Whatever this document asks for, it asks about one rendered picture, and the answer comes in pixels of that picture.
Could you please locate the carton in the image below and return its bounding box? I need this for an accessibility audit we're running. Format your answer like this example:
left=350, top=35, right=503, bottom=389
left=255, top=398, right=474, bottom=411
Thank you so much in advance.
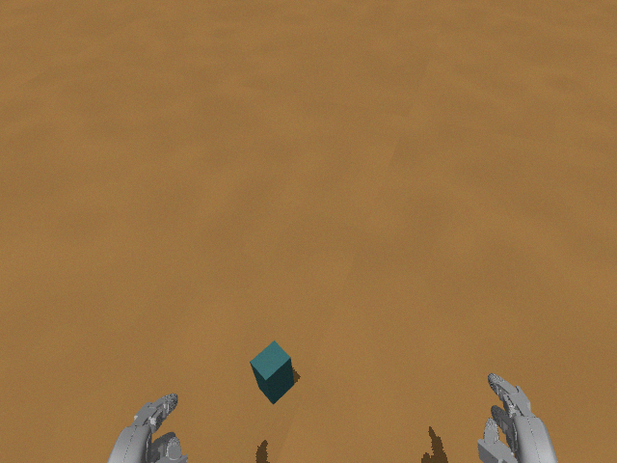
left=250, top=341, right=294, bottom=405

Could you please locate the right robot hand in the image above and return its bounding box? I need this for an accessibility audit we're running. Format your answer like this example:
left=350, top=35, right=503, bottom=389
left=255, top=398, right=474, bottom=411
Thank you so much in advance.
left=477, top=373, right=558, bottom=463

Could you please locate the left robot hand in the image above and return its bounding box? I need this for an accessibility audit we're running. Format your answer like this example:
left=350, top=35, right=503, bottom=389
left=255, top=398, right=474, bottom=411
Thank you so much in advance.
left=107, top=394, right=187, bottom=463

